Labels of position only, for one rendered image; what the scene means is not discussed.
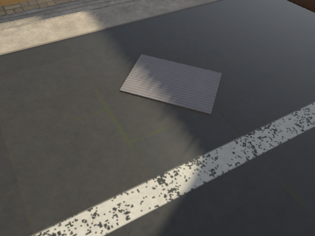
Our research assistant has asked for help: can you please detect stairs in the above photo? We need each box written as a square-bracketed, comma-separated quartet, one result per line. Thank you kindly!
[0, 0, 132, 29]

